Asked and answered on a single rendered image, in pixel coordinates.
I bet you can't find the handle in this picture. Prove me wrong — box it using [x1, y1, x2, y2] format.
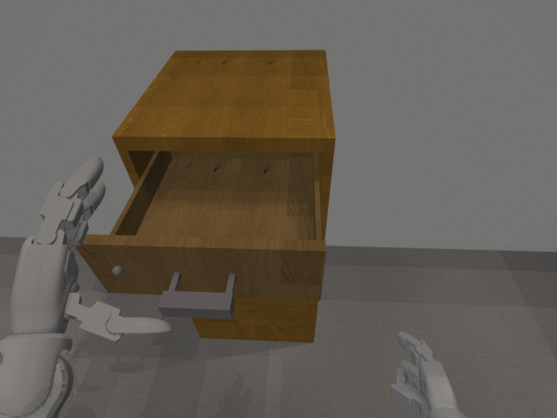
[158, 272, 236, 320]

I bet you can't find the right robot hand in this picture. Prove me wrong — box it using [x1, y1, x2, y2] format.
[392, 332, 460, 418]

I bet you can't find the left robot hand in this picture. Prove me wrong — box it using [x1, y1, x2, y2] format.
[10, 157, 171, 343]

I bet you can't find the drawer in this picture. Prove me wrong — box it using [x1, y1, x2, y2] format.
[75, 151, 326, 300]

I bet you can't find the robot left forearm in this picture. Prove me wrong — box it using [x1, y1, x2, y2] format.
[0, 334, 73, 418]

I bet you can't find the cabinet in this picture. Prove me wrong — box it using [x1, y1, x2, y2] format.
[112, 50, 336, 343]

